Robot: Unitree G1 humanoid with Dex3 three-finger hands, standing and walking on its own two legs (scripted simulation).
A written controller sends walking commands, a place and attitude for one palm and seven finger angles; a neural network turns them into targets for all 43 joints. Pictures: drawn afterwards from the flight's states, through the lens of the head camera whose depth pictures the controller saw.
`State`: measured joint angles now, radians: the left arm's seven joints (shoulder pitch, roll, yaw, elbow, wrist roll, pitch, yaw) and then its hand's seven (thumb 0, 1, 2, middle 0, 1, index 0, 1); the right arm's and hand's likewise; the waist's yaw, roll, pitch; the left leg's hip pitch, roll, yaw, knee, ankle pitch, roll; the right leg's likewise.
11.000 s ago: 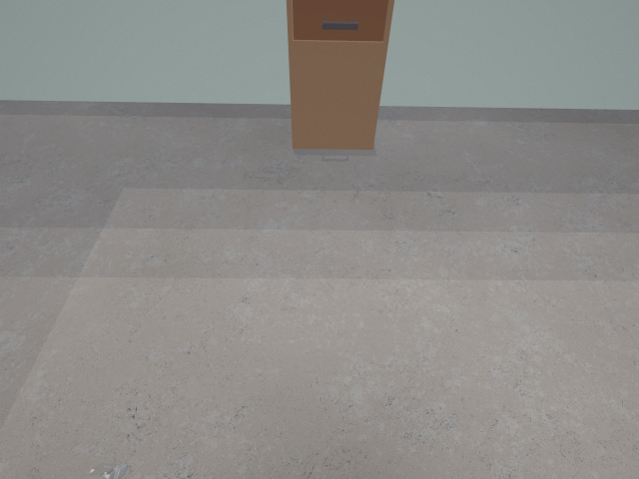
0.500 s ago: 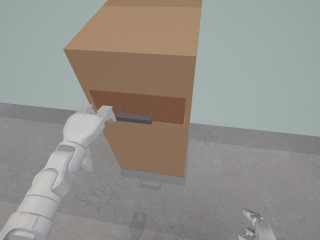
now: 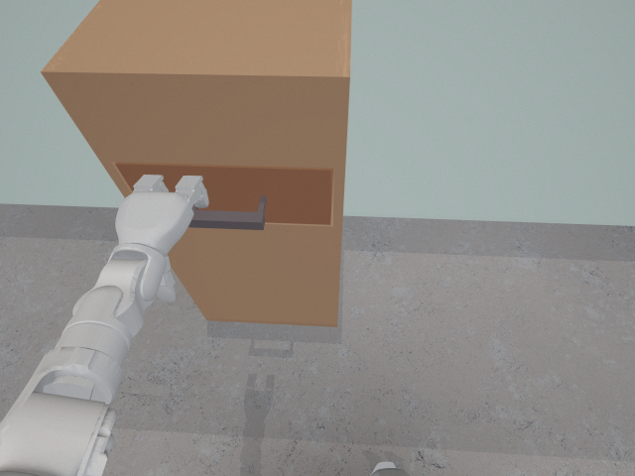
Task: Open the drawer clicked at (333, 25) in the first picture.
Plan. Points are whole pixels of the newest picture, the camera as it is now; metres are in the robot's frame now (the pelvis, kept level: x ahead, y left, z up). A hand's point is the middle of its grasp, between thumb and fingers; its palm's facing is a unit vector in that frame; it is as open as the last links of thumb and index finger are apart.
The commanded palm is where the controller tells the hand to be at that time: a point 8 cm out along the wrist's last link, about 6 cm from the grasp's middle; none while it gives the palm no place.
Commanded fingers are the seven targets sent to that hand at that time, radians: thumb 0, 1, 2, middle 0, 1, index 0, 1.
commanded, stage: move the hooked fingers above the handle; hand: left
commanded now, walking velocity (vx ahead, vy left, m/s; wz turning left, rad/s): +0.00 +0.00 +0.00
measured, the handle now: (227, 210) +0.57 +0.19 -0.10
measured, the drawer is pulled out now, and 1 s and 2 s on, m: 0.00 0.00 0.00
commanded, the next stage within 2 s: lower the fingers behind the handle in 1.44 s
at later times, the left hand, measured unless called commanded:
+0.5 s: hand (197, 224) +0.48 +0.21 -0.02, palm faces -0.06 +0.02 -1.00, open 13.9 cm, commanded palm +0.48 +0.20 +0.03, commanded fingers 0.00 -0.50 0.30 -0.30 -1.20 -0.30 -1.20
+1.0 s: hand (217, 216) +0.52 +0.19 -0.05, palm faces -0.09 +0.01 -1.00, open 13.7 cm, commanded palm +0.50 +0.19 +0.01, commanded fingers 0.00 -0.50 0.30 -0.30 -1.20 -0.30 -1.20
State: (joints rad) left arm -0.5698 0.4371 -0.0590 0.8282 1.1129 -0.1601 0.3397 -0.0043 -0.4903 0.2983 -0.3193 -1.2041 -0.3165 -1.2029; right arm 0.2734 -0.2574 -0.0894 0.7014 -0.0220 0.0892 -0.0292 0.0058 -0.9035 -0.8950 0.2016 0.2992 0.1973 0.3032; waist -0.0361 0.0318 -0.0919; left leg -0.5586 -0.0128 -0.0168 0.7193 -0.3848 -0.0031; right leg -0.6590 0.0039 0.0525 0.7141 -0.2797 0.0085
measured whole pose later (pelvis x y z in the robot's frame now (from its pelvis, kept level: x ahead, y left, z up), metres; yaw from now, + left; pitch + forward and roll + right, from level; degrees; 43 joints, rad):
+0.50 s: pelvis +0.00 +0.01 -0.03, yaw +0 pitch +21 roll +0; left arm -0.84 0.44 -0.07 1.12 1.15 -0.07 0.40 0.00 -0.49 0.30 -0.32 -1.20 -0.32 -1.20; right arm 0.32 -0.25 -0.08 0.71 -0.05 0.07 0.00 0.00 -0.90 -0.89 0.20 0.30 0.20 0.30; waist -0.12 0.04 -0.15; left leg -0.84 -0.02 -0.02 0.93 -0.47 0.01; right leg -0.92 0.01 0.05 0.89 -0.34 0.02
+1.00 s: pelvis +0.00 +0.01 -0.05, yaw -1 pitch +26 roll -1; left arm -0.94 0.47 -0.04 1.15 1.13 -0.03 0.36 0.00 -0.49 0.30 -0.32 -1.20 -0.33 -1.22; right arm 0.36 -0.24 -0.05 0.72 -0.06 0.08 0.00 0.00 -0.90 -0.89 0.20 0.30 0.20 0.30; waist -0.17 0.06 -0.16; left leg -0.98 0.00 -0.02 1.04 -0.51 0.01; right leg -1.06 0.02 0.05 0.98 -0.37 0.02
